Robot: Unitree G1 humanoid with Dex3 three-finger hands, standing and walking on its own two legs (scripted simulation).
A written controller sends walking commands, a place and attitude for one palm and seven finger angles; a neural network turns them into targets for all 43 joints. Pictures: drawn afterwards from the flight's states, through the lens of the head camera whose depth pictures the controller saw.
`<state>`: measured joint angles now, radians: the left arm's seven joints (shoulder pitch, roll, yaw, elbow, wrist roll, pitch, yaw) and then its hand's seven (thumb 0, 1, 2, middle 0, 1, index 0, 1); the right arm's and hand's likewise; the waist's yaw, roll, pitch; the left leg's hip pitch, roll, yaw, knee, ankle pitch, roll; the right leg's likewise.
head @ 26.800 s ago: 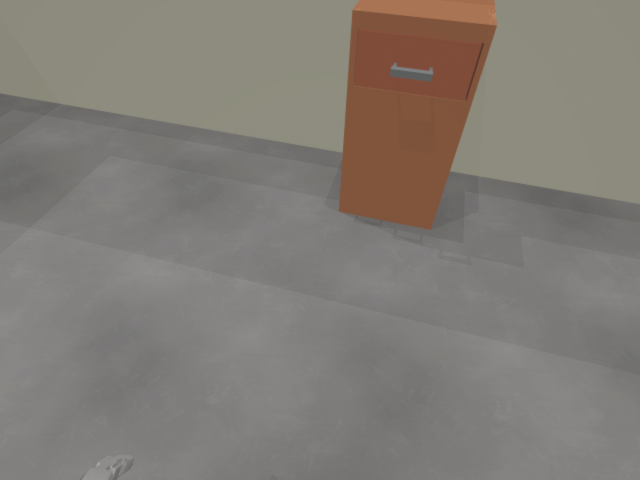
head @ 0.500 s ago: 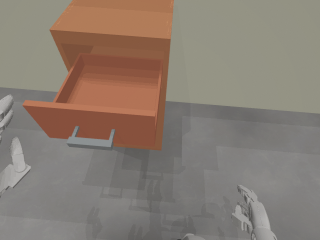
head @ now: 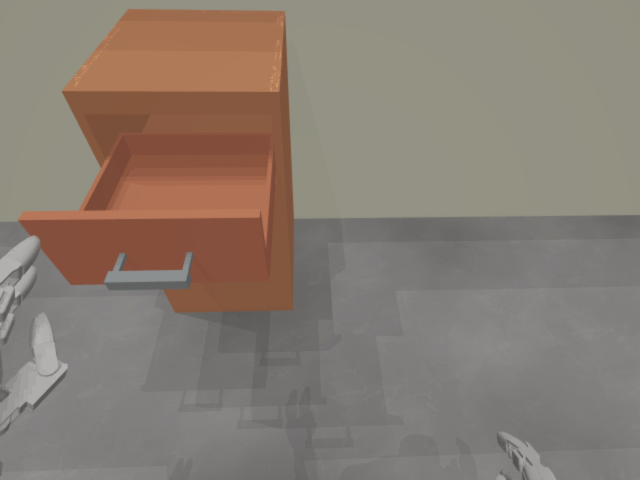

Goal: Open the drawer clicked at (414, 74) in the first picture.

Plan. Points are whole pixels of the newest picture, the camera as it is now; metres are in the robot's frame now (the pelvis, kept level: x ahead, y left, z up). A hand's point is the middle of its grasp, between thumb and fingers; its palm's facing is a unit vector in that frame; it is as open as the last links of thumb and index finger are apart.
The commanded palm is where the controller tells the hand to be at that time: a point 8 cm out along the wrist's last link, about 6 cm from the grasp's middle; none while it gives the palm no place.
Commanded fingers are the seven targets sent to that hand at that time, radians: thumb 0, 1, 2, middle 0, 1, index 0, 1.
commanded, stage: stop stepping back and stand still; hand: left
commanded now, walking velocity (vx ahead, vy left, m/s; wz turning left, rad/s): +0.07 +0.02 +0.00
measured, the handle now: (152, 269) +0.45 +0.30 -0.06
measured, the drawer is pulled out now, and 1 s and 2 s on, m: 0.30 0.30 0.30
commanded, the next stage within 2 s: let the arm hang, fingers relaxed in 0.20 s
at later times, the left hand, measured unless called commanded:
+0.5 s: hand out of the picture +0.14 +0.22 -0.10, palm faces +0.07 -0.95 -0.32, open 7.4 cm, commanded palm none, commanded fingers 0.00 0.90 0.90 -0.20 -0.30 -0.20 -0.30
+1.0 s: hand out of the picture -0.04 +0.20 -0.16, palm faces +0.04 -0.97 -0.24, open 7.3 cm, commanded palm none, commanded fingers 0.00 0.90 0.90 -0.20 -0.30 -0.20 -0.30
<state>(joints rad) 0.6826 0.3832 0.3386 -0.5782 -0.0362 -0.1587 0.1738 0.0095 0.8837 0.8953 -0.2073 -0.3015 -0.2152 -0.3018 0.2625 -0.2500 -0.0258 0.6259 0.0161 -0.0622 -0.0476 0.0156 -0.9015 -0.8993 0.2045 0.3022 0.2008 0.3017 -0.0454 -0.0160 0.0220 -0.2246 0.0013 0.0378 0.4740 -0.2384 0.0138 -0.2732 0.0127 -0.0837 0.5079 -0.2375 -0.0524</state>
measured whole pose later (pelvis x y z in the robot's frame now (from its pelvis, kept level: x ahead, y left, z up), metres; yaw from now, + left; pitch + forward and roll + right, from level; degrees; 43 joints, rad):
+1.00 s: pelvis -0.01 +0.01 +0.01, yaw +0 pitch -3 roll +0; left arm 0.32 0.17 0.02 1.11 0.01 0.03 0.03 0.00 0.91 0.90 -0.19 -0.30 -0.20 -0.30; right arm 0.35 -0.14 0.00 1.08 -0.01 0.02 -0.03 0.01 -0.91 -0.90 0.20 0.30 0.20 0.30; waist 0.00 0.04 0.06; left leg -0.17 0.00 0.04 0.42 -0.21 0.02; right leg -0.19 0.01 -0.08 0.40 -0.16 -0.04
